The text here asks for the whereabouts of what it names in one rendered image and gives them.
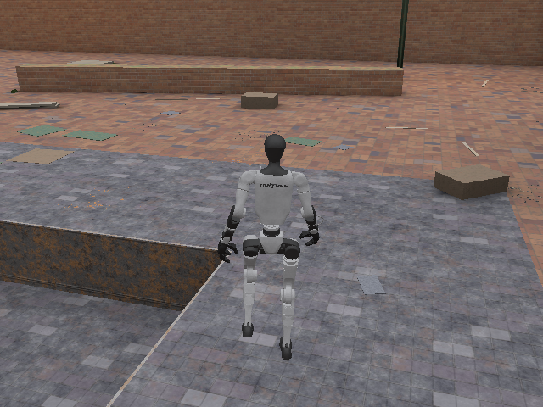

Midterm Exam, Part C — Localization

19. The robot right upper arm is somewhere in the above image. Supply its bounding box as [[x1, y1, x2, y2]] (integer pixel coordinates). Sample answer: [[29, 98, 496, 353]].
[[291, 171, 314, 218]]

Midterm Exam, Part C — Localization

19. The robot left foot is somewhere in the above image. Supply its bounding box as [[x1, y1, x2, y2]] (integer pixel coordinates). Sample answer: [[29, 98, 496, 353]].
[[242, 323, 254, 337]]

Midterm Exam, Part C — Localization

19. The robot left hand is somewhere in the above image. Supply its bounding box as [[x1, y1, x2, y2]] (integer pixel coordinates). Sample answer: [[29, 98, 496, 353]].
[[217, 240, 238, 263]]

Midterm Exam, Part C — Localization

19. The robot left upper arm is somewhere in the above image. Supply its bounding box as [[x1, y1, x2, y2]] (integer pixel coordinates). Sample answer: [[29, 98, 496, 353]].
[[232, 170, 256, 219]]

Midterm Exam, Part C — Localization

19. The robot right shin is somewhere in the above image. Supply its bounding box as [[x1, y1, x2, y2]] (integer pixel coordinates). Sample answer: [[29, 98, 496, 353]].
[[282, 289, 295, 348]]

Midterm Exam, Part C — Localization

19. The robot right hand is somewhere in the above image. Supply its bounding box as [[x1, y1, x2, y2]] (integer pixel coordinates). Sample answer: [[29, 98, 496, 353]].
[[299, 230, 320, 246]]

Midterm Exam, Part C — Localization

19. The robot left forearm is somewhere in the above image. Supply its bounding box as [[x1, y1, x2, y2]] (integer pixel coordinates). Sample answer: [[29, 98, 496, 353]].
[[221, 205, 240, 244]]

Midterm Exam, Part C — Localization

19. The robot right forearm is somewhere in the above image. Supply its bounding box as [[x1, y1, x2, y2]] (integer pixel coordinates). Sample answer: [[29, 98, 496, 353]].
[[305, 205, 319, 234]]

